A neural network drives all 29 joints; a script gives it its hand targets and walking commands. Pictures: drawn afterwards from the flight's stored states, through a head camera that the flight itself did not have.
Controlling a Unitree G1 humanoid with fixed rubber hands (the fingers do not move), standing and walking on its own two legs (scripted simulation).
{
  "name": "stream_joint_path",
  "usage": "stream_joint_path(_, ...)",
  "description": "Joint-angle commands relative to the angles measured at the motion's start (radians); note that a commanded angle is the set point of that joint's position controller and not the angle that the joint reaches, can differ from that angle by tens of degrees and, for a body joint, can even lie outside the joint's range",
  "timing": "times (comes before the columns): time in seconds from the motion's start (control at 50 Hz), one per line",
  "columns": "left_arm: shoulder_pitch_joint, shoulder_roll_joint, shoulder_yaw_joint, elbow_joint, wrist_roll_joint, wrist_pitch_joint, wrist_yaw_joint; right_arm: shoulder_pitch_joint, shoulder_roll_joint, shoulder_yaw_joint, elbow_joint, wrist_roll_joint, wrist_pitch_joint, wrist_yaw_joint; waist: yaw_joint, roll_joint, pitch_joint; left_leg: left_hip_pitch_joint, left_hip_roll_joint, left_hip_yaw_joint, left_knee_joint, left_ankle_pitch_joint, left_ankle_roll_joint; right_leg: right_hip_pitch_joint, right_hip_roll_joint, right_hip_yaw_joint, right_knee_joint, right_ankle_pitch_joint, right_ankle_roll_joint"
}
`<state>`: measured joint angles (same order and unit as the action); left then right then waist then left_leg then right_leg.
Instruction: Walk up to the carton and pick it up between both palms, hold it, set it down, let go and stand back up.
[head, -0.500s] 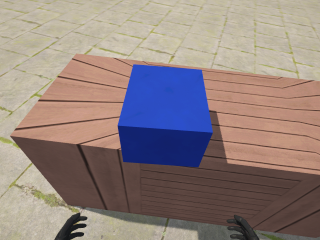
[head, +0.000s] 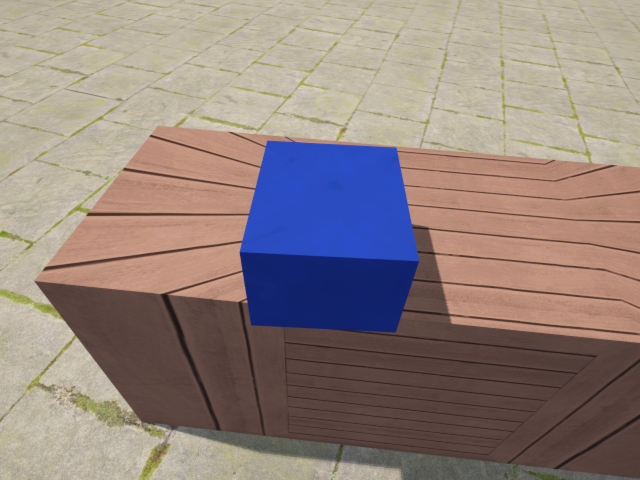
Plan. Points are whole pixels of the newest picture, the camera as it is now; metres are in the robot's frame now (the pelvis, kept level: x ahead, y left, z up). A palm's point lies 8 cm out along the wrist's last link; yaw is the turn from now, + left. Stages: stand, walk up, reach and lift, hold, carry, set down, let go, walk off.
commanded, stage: stand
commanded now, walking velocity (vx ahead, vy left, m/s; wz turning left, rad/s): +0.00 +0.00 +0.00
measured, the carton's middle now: (328, 231) +0.52 -0.03 +0.00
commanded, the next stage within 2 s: none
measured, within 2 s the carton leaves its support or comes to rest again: neither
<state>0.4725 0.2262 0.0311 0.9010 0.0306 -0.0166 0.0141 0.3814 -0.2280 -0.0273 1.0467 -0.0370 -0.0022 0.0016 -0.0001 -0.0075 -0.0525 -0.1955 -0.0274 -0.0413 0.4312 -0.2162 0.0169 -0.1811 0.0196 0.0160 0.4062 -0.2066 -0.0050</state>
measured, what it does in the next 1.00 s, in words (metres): stands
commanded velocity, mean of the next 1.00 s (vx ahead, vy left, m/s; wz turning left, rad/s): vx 0.00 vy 0.00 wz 0.00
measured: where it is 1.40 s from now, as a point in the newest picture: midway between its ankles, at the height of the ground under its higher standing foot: outside the picture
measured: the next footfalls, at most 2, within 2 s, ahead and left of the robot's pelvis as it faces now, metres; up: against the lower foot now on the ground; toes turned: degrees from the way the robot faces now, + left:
none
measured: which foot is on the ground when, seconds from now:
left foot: down 0.00-1.00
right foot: down 0.00-1.00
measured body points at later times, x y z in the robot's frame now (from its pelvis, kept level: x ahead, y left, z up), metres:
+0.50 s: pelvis -0.01 +0.01 +0.00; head -0.03 +0.01 +0.45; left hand -0.07 +0.21 -0.16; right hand -0.05 -0.21 -0.16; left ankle +0.01 +0.11 -0.74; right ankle +0.01 -0.12 -0.74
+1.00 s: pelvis -0.02 +0.00 +0.00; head -0.03 -0.01 +0.45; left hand -0.08 +0.20 -0.16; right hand -0.07 -0.20 -0.17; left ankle +0.01 +0.11 -0.74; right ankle +0.01 -0.12 -0.74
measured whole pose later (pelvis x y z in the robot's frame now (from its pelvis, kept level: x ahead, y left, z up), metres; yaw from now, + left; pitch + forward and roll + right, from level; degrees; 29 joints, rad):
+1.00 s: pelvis -0.02 +0.00 +0.00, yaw +0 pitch -2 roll +0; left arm 0.40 0.11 -0.02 1.17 0.02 -0.01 0.04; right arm 0.37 -0.10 0.01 1.17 -0.02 0.00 -0.03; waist 0.00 0.00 -0.01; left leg -0.21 -0.03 -0.04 0.43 -0.19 0.01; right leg -0.21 0.02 0.02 0.44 -0.20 -0.01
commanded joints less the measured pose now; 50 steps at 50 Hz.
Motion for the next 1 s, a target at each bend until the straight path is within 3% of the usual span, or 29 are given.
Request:
stream_joint_path(0.0, 0.053, 0.082, 0.012, -0.003, -0.003, -0.016, 0.009, 0.037, -0.091, -0.008, -0.011, 0.001, -0.014, -0.01, -0.001, -0.019, 0.145, -0.084, 0.1, -0.129, -0.13, -0.064, 0.019, -0.032, -0.091, 0.104, -0.097, -0.024, -0.018)
stream_joint_path(0.04, 0.089, 0.048, -0.004, 0.034, -0.004, -0.015, 0.014, 0.036, -0.12, -0.015, 0.01, 0.006, -0.014, -0.013, 0.008, 0.017, 0.171, -0.069, 0.091, -0.113, -0.113, -0.037, 0.018, -0.054, -0.095, 0.112, -0.106, -0.008, -0.016)
stream_joint_path(0.1, 0.084, 0.072, 0.003, 0.075, -0.009, -0.01, 0.015, 0.048, -0.085, 0.002, 0.027, 0.006, -0.013, -0.014, 0.009, -0.031, 0.152, -0.092, 0.096, -0.13, -0.128, -0.053, 0.019, -0.013, -0.086, 0.095, -0.089, -0.029, -0.014)
stream_joint_path(0.14, 0.098, 0.033, -0.01, 0.102, -0.007, -0.006, 0.017, 0.053, -0.086, 0.0, 0.045, 0.007, -0.01, -0.018, 0.019, 0.021, 0.203, -0.104, 0.093, -0.125, -0.141, -0.076, 0.012, -0.047, -0.077, 0.091, -0.083, -0.02, -0.01)
stream_joint_path(0.16, 0.085, 0.047, -0.01, 0.112, -0.005, -0.001, 0.022, 0.059, -0.062, 0.002, 0.046, 0.014, -0.009, -0.018, -0.003, 0.015, 0.21, -0.11, 0.094, -0.133, -0.151, -0.092, 0.018, -0.05, -0.077, 0.085, -0.077, -0.02, -0.014)
stream_joint_path(0.18, 0.068, 0.03, -0.012, 0.121, -0.003, -0.002, 0.022, 0.051, -0.079, 0.001, 0.046, 0.01, -0.008, -0.021, 0.008, 0.04, 0.191, -0.122, 0.097, -0.136, -0.147, -0.086, 0.023, -0.024, -0.08, 0.093, -0.079, -0.01, -0.014)
stream_joint_path(0.28, 0.086, -0.013, -0.028, 0.18, -0.013, -0.007, 0.024, 0.08, -0.015, 0.012, 0.079, 0.015, -0.008, -0.024, 0.001, -0.002, 0.184, -0.065, 0.096, -0.121, -0.13, -0.04, 0.023, -0.058, -0.086, 0.101, -0.086, -0.017, -0.016)
stream_joint_path(0.3, 0.088, -0.005, -0.027, 0.192, -0.01, -0.007, 0.024, 0.079, -0.038, 0.006, 0.087, 0.014, -0.007, -0.025, -0.001, 0.025, 0.202, -0.069, 0.088, -0.119, -0.129, -0.039, 0.022, -0.066, -0.079, 0.094, -0.075, -0.001, -0.012)
stream_joint_path(0.32, 0.058, 0.04, -0.016, 0.189, -0.008, -0.007, 0.026, 0.058, -0.041, 0.006, 0.084, 0.014, -0.008, -0.026, -0.008, -0.008, 0.188, -0.08, 0.095, -0.128, -0.131, -0.038, 0.026, -0.043, -0.083, 0.088, -0.074, 0.004, -0.011)
stream_joint_path(0.36, 0.087, -0.003, -0.024, 0.204, -0.009, -0.008, 0.023, 0.048, -0.034, 0.011, 0.087, 0.016, -0.009, -0.025, 0.012, 0.04, 0.172, -0.085, 0.088, -0.109, -0.125, -0.038, 0.021, -0.035, -0.081, 0.09, -0.071, 0.003, -0.011)
stream_joint_path(0.38, 0.076, -0.007, -0.025, 0.215, -0.011, -0.002, 0.023, 0.07, -0.019, 0.009, 0.095, 0.017, -0.007, -0.026, 0.003, 0.015, 0.199, -0.103, 0.089, -0.116, -0.135, -0.071, 0.019, -0.04, -0.074, 0.082, -0.064, -0.011, -0.011)
stream_joint_path(0.4, 0.061, -0.018, -0.024, 0.215, -0.012, -0.001, 0.025, 0.079, -0.008, 0.016, 0.101, 0.012, -0.008, -0.027, 0.001, 0.005, 0.224, -0.106, 0.087, -0.117, -0.134, -0.061, 0.02, -0.057, -0.082, 0.087, -0.069, -0.003, -0.009)
stream_joint_path(0.44, 0.063, -0.012, -0.025, 0.222, -0.011, 0.002, 0.023, 0.061, -0.015, 0.017, 0.104, 0.015, -0.007, -0.028, 0.01, 0.046, 0.202, -0.111, 0.086, -0.114, -0.145, -0.09, 0.023, -0.044, -0.073, 0.075, -0.063, -0.007, 0.0)
stream_joint_path(0.48, 0.067, -0.04, -0.032, 0.239, -0.01, 0.003, 0.026, 0.077, 0.002, 0.016, 0.117, 0.019, 0.0, -0.03, 0.004, 0.005, 0.193, -0.095, 0.088, -0.11, -0.134, -0.095, 0.022, -0.059, -0.069, 0.078, -0.069, -0.035, -0.005)
stream_joint_path(0.54, 0.068, -0.045, -0.037, 0.245, -0.011, -0.001, 0.025, 0.071, 0.006, 0.018, 0.116, 0.017, -0.002, -0.032, 0.004, 0.022, 0.179, -0.097, 0.087, -0.111, -0.12, -0.067, 0.022, -0.044, -0.078, 0.091, -0.067, -0.017, -0.009)
stream_joint_path(0.62, 0.047, -0.026, -0.031, 0.253, -0.009, 0.003, 0.028, 0.063, 0.002, 0.015, 0.122, 0.018, 0.006, -0.039, 0.002, -0.015, 0.21, -0.114, 0.078, -0.094, -0.105, -0.085, 0.021, -0.085, -0.072, 0.099, -0.084, -0.072, -0.004)
stream_joint_path(0.66, 0.063, -0.013, -0.03, 0.265, -0.011, 0.003, 0.032, 0.078, 0.017, 0.02, 0.126, 0.016, -0.001, -0.036, 0.003, 0.008, 0.174, -0.093, 0.086, -0.109, -0.116, -0.06, 0.023, -0.062, -0.077, 0.092, -0.068, -0.036, -0.016)
stream_joint_path(0.7, 0.042, -0.044, -0.035, 0.263, -0.011, 0.005, 0.027, 0.078, 0.011, 0.022, 0.125, 0.021, -0.001, -0.037, 0.0, -0.016, 0.206, -0.111, 0.088, -0.115, -0.126, -0.087, 0.023, -0.081, -0.067, 0.088, -0.066, -0.055, -0.018)
stream_joint_path(0.72, 0.043, -0.063, -0.037, 0.262, -0.013, 0.008, 0.03, 0.087, 0.009, 0.023, 0.133, 0.017, -0.001, -0.035, 0.001, 0.032, 0.186, -0.13, 0.095, -0.128, -0.152, -0.131, 0.026, -0.034, -0.067, 0.073, -0.049, -0.04, -0.015)
stream_joint_path(0.74, 0.066, -0.05, -0.036, 0.271, -0.015, 0.012, 0.032, 0.071, 0.013, 0.021, 0.133, 0.016, -0.001, -0.036, 0.015, 0.045, 0.189, -0.124, 0.092, -0.118, -0.148, -0.117, 0.023, -0.044, -0.064, 0.084, -0.048, -0.031, -0.013)
stream_joint_path(0.84, 0.041, -0.042, -0.037, 0.274, -0.01, 0.011, 0.031, 0.082, 0.035, 0.03, 0.124, 0.017, 0.001, -0.04, 0.002, 0.005, 0.206, -0.106, 0.09, -0.102, -0.123, -0.081, 0.028, -0.087, -0.076, 0.096, -0.076, -0.045, -0.017)
stream_joint_path(0.9, 0.027, -0.028, -0.031, 0.269, -0.011, 0.008, 0.033, 0.088, 0.028, 0.025, 0.125, 0.019, 0.002, -0.036, -0.008, 0.041, 0.191, -0.116, 0.094, -0.125, -0.144, -0.126, 0.024, -0.061, -0.057, 0.08, -0.051, -0.033, -0.011)
stream_joint_path(0.92, 0.046, -0.055, -0.041, 0.272, -0.014, 0.01, 0.033, 0.076, 0.035, 0.026, 0.122, 0.02, 0.003, -0.033, 0.007, 0.033, 0.187, -0.156, 0.093, -0.122, -0.152, -0.14, 0.025, -0.03, -0.061, 0.078, -0.056, -0.041, -0.007)
stream_joint_path(0.96, 0.052, -0.032, -0.032, 0.277, -0.015, 0.009, 0.029, 0.066, 0.032, 0.024, 0.117, 0.022, 0.001, -0.032, 0.002, -0.027, 0.175, -0.128, 0.091, -0.117, -0.126, -0.118, 0.026, -0.058, -0.065, 0.093, -0.073, -0.098, -0.013)
stream_joint_path(0.98, 0.05, -0.035, -0.035, 0.278, -0.01, 0.009, 0.027, 0.073, 0.039, 0.025, 0.124, 0.018, 0.007, -0.035, 0.005, 0.014, 0.193, -0.153, 0.083, -0.103, -0.124, -0.132, 0.019, -0.05, -0.068, 0.099, -0.076, -0.108, -0.013)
